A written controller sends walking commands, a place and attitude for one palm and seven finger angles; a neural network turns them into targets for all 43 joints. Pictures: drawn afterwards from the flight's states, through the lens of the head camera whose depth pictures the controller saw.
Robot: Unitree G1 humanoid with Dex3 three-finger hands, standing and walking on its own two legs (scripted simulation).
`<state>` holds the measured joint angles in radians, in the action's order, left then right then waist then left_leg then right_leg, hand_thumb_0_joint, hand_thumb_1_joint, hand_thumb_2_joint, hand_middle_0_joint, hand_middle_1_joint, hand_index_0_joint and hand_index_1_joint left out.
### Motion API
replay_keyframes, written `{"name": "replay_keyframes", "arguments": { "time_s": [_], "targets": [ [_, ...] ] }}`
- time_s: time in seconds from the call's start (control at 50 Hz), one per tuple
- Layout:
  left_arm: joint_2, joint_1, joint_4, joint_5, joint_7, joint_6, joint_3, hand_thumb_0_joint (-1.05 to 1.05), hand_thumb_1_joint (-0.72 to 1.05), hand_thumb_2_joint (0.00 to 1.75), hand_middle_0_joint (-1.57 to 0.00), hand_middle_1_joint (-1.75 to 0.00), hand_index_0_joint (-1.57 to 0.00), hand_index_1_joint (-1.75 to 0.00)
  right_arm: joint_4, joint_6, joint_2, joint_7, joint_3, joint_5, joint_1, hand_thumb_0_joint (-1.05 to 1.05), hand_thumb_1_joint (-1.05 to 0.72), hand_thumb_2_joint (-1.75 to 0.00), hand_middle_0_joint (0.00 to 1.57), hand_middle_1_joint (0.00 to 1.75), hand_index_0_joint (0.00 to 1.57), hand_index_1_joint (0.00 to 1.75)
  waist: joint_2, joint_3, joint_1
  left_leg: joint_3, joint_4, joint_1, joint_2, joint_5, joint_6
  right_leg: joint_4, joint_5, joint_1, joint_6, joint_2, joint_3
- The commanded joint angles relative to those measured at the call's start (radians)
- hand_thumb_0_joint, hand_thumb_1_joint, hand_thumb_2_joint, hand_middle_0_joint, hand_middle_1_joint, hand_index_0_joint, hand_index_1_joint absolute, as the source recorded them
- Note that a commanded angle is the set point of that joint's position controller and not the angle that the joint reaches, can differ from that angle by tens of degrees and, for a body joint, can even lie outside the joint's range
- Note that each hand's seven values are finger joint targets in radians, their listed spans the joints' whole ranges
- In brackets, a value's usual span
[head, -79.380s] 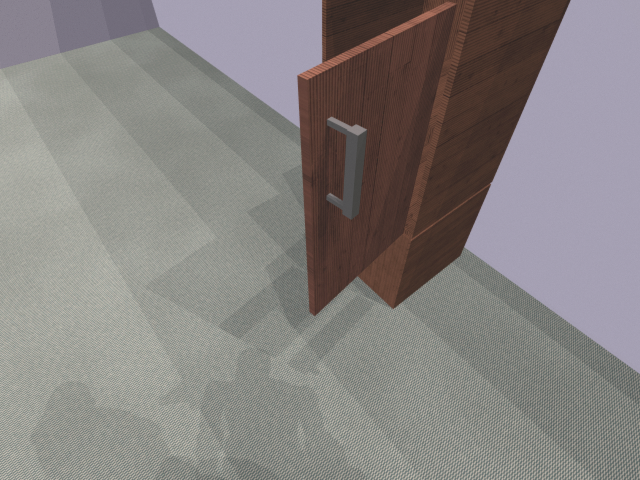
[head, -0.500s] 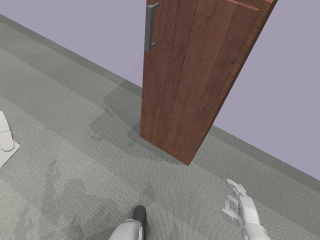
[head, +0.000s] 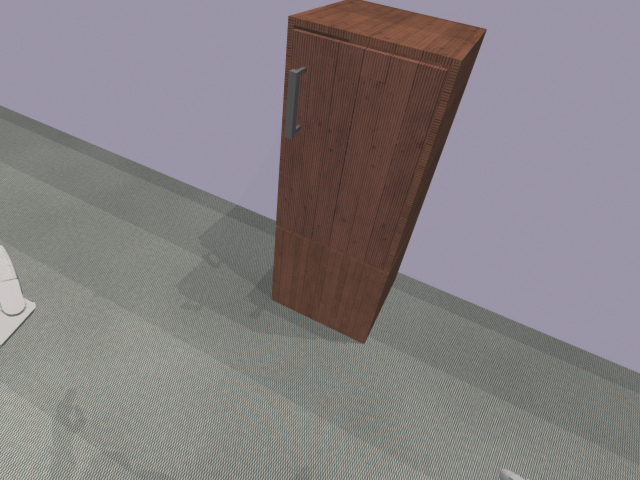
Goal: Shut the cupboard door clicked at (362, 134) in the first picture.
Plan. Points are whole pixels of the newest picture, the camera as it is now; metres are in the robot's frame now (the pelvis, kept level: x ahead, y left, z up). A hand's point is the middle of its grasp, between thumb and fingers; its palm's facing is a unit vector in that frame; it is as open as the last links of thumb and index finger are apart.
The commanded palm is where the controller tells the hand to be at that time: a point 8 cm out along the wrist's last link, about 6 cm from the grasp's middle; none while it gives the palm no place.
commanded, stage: stop stepping back and stand still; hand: left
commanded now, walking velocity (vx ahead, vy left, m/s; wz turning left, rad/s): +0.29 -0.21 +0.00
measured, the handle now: (296, 103) +0.95 +0.15 +0.09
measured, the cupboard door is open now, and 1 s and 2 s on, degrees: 0 0 0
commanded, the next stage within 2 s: let the arm hang, fingers relaxed in 1.94 s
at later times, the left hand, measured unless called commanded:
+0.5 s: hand out of the picture +0.12 +0.27 +0.19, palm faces +0.55 -0.70 -0.45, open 7.4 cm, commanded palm +0.08 +0.30 +0.18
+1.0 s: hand (55, 308) +0.21 +0.28 +0.17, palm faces +0.43 -0.73 -0.53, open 7.4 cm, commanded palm +0.16 +0.32 +0.18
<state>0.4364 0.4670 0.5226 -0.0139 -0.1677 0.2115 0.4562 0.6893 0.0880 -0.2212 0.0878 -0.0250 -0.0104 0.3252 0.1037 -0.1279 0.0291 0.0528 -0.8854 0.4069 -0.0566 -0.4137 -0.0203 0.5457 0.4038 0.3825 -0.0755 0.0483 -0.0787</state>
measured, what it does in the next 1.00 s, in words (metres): steps on the spot: left foot, then right foot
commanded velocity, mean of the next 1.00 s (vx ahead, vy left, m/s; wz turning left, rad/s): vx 0.10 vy -0.02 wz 0.00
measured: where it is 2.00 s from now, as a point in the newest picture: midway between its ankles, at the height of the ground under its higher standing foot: outside the picture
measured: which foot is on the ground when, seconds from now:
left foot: up 0.00-0.02, down 0.04-0.34, up 0.36-0.66, down 0.68-1.00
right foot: down 0.00-0.02, up 0.04-0.32, down 0.34-1.00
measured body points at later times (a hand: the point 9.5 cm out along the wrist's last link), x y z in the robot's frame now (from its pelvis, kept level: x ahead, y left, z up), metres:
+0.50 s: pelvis -0.05 +0.00 -0.01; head -0.07 -0.02 +0.44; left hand +0.09 +0.31 +0.21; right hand +0.08 -0.25 -0.11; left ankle -0.03 +0.13 -0.66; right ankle -0.10 -0.09 -0.74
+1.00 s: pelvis +0.02 +0.02 -0.01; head +0.03 +0.01 +0.44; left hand +0.18 +0.32 +0.20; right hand +0.18 -0.20 -0.11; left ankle +0.03 +0.14 -0.74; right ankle -0.07 -0.08 -0.74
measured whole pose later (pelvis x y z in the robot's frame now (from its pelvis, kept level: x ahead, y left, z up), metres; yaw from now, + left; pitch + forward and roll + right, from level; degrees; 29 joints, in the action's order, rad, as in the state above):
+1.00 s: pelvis +0.02 +0.02 -0.01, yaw +1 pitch +2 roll +0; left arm 0.43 0.60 0.50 -0.05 -0.15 0.22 0.45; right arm 0.63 0.06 -0.19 0.05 0.02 0.02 0.21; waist -0.01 -0.01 0.01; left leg 0.05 -0.57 0.32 -0.03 -0.27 0.00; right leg 0.52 0.41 0.13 -0.03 -0.02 -0.02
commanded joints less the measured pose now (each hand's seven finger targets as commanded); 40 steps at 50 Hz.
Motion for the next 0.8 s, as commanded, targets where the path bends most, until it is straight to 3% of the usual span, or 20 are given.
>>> {"name": "replay_keyframes", "arguments": {
  "time_s": [0.0,0.02,0.04,0.06,0.08,0.1,0.16,0.26,0.28,0.3,0.32,0.34,0.38,0.42,0.48,0.58,0.62,0.66,0.7,0.78],
  "targets": [
    [0.140,-0.265,0.114,-0.019,-0.037,0.047,0.011,0.00,0.90,0.90,-0.20,-0.30,-0.20,-0.30,-0.182,0.105,-0.152,0.036,-0.041,0.008,-0.110,0.00,-0.90,-0.90,0.20,0.30,0.20,0.30,-0.453,0.083,-0.084,-0.256,0.636,-0.270,-0.100,-0.250,-0.077,0.367,0.146,0.198,0.063,-0.056,0.006],
    [0.155,-0.274,0.174,-0.002,-0.029,0.060,0.018,0.00,0.90,0.90,-0.20,-0.30,-0.20,-0.30,-0.215,0.105,-0.154,0.019,-0.037,0.013,-0.147,0.00,-0.90,-0.90,0.20,0.30,0.20,0.30,-0.552,0.141,-0.067,-0.555,0.712,-0.186,-0.310,-0.402,-0.150,0.632,0.102,0.329,0.087,-0.069,0.032],
    [0.215,-0.232,0.160,0.010,-0.011,0.070,0.085,0.00,0.90,0.90,-0.20,-0.30,-0.20,-0.30,-0.231,0.101,-0.147,0.002,-0.042,0.013,-0.176,0.00,-0.90,-0.90,0.20,0.30,0.20,0.30,-0.360,0.199,-0.050,-0.624,0.769,-0.012,-0.366,-0.400,-0.208,0.756,-0.012,0.307,0.086,-0.044,0.129],
    [0.199,0.020,-0.012,0.030,0.003,0.043,0.147,0.00,0.90,0.90,-0.20,-0.30,-0.20,-0.30,-0.237,0.076,-0.165,-0.013,-0.092,0.023,-0.217,0.00,-0.90,-0.90,0.20,0.30,0.20,0.30,-0.165,0.075,0.022,-0.302,0.630,0.006,-0.292,-0.019,-0.159,0.836,-0.079,0.143,0.098,-0.060,0.080],
    [0.139,0.008,0.106,-0.022,0.016,0.040,0.065,0.00,0.90,0.90,-0.20,-0.30,-0.20,-0.30,-0.240,0.061,-0.110,-0.037,-0.055,0.026,-0.162,0.00,-0.90,-0.90,0.20,0.30,0.20,0.30,-0.236,0.127,-0.047,-0.487,0.686,0.006,-0.277,-0.233,-0.169,0.791,-0.083,0.264,0.104,-0.054,0.067],
    [0.227,0.007,0.162,-0.012,0.018,0.050,0.152,0.00,0.90,0.90,-0.20,-0.30,-0.20,-0.30,-0.237,0.062,-0.119,-0.045,-0.058,0.022,-0.192,0.00,-0.90,-0.90,0.20,0.30,0.20,0.30,-0.246,0.161,-0.033,-0.510,0.734,0.033,-0.289,-0.352,-0.154,0.773,-0.129,0.320,0.097,-0.027,0.114],
    [0.171,0.014,0.202,-0.015,0.016,0.061,0.083,0.00,0.90,0.90,-0.20,-0.30,-0.20,-0.30,-0.223,0.036,-0.102,-0.040,-0.039,0.013,-0.209,0.00,-0.90,-0.90,0.20,0.30,0.20,0.30,-0.247,0.224,-0.035,-0.329,0.734,0.138,-0.263,-0.338,-0.135,0.475,-0.117,0.118,0.068,-0.021,0.058],
    [0.215,-0.033,0.255,-0.008,-0.014,0.035,0.115,0.00,0.90,0.90,-0.20,-0.30,-0.20,-0.30,-0.205,0.032,-0.093,-0.005,-0.022,-0.010,-0.183,0.00,-0.90,-0.90,0.20,0.30,0.20,0.30,-0.425,0.049,-0.031,-0.100,0.548,0.137,-0.141,-0.289,-0.052,-0.004,0.075,-0.331,0.036,-0.137,-0.109],
    [0.217,-0.036,0.225,-0.003,-0.020,0.026,0.121,0.00,0.90,0.90,-0.20,-0.30,-0.20,-0.30,-0.193,0.031,-0.086,-0.006,-0.022,-0.004,-0.179,0.00,-0.90,-0.90,0.20,0.30,0.20,0.30,-0.321,0.039,-0.027,-0.065,0.372,0.193,-0.097,-0.271,-0.039,-0.093,0.125,-0.395,0.008,-0.087,-0.022],
    [0.217,-0.026,0.198,0.002,-0.022,0.014,0.122,0.00,0.90,0.90,-0.20,-0.30,-0.20,-0.30,-0.180,0.026,-0.069,-0.010,-0.024,0.007,-0.161,0.00,-0.90,-0.90,0.20,0.30,0.20,0.30,-0.131,0.031,-0.029,0.001,0.080,0.258,-0.023,-0.187,-0.026,-0.206,0.218,-0.386,-0.065,0.067,0.249],
    [0.235,-0.058,0.179,-0.005,-0.022,0.016,0.133,0.00,0.90,0.90,-0.20,-0.30,-0.20,-0.30,-0.187,0.024,-0.071,-0.004,-0.031,0.014,-0.182,0.00,-0.90,-0.90,0.20,0.30,0.20,0.30,0.103,0.089,-0.020,-0.027,-0.223,0.444,0.062,-0.135,-0.003,-0.359,0.192,-0.393,-0.162,0.284,0.676],
    [0.262,-0.116,0.182,-0.011,-0.026,0.039,0.151,0.00,0.90,0.90,-0.20,-0.30,-0.20,-0.30,-0.172,0.038,-0.098,0.002,-0.040,0.005,-0.186,0.00,-0.90,-0.90,0.20,0.30,0.20,0.30,0.058,0.146,-0.039,-0.071,-0.391,0.477,0.044,-0.084,0.016,-0.361,-0.092,-0.351,-0.179,0.357,0.699],
    [0.181,-0.064,0.104,-0.011,-0.024,0.053,0.108,0.00,0.90,0.90,-0.20,-0.30,-0.20,-0.30,-0.141,0.052,-0.086,-0.006,-0.042,0.007,-0.141,0.00,-0.90,-0.90,0.20,0.30,0.20,0.30,-0.011,0.052,-0.058,-0.123,-0.393,0.422,0.002,0.034,0.034,-0.264,-0.196,-0.380,-0.182,0.308,0.568],
    [0.149,-0.034,0.078,-0.011,-0.016,0.057,0.085,0.00,0.90,0.90,-0.20,-0.30,-0.20,-0.30,-0.149,0.032,-0.089,-0.004,-0.030,0.009,-0.179,0.00,-0.90,-0.90,0.20,0.30,0.20,0.30,-0.066,0.140,-0.043,-0.087,-0.274,0.353,-0.022,0.090,0.033,-0.234,-0.264,-0.275,-0.161,0.262,0.420],
    [0.133,-0.102,0.031,-0.011,-0.013,0.070,0.044,0.00,0.90,0.90,-0.20,-0.30,-0.20,-0.30,-0.152,0.029,-0.076,0.001,-0.014,0.012,-0.196,0.00,-0.90,-0.90,0.20,0.30,0.20,0.30,0.012,0.183,-0.040,0.009,-0.010,0.157,0.000,0.142,0.016,-0.237,-0.269,-0.162,-0.090,0.190,0.201],
    [0.162,-0.058,0.084,-0.019,-0.018,0.079,0.067,0.00,0.90,0.90,-0.20,-0.30,-0.20,-0.30,-0.180,0.063,-0.086,0.011,-0.028,0.007,-0.217,0.00,-0.90,-0.90,0.20,0.30,0.20,0.30,0.065,0.155,-0.014,0.075,0.301,-0.100,0.050,0.218,0.001,-0.198,-0.291,-0.153,-0.041,0.156,0.177],
    [0.177,-0.019,0.173,-0.028,-0.015,0.095,0.093,0.00,0.90,0.90,-0.20,-0.30,-0.20,-0.30,-0.194,0.066,-0.103,0.011,-0.039,0.013,-0.200,0.00,-0.90,-0.90,0.20,0.30,0.20,0.30,-0.082,0.087,-0.029,0.035,0.434,-0.251,0.034,0.317,-0.014,-0.046,-0.372,-0.161,0.004,0.108,0.124],
    [0.204,-0.007,0.264,-0.033,-0.019,0.116,0.134,0.00,0.90,0.90,-0.20,-0.30,-0.20,-0.30,-0.219,0.063,-0.131,0.005,-0.046,0.018,-0.194,0.00,-0.90,-0.90,0.20,0.30,0.20,0.30,-0.333,-0.034,-0.021,-0.217,0.441,-0.439,-0.145,0.653,-0.109,0.181,-0.221,-0.053,0.091,-0.029,0.048],
    [0.218,0.039,0.199,-0.031,-0.015,0.108,0.160,0.00,0.90,0.90,-0.20,-0.30,-0.20,-0.30,-0.207,0.072,-0.104,-0.004,-0.039,0.008,-0.196,0.00,-0.90,-0.90,0.20,0.30,0.20,0.30,-0.410,-0.008,-0.013,-0.277,0.483,-0.384,-0.201,0.716,-0.147,0.200,0.092,-0.020,0.092,-0.053,0.064],
    [0.196,0.052,0.210,-0.029,-0.008,0.088,0.151,0.00,0.90,0.90,-0.20,-0.30,-0.20,-0.30,-0.203,0.074,-0.105,-0.015,-0.019,0.026,-0.190,0.00,-0.90,-0.90,0.20,0.30,0.20,0.30,-0.301,0.037,-0.022,-0.113,0.440,-0.165,-0.120,0.427,-0.062,-0.109,-0.150,-0.234,0.090,-0.040,0.054]
  ]
}}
